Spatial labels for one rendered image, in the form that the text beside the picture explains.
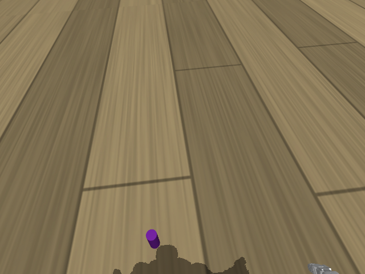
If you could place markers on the can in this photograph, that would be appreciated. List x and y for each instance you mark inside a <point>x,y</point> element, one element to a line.
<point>152,238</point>

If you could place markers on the right robot hand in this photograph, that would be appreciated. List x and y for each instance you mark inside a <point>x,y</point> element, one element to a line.
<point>320,269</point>

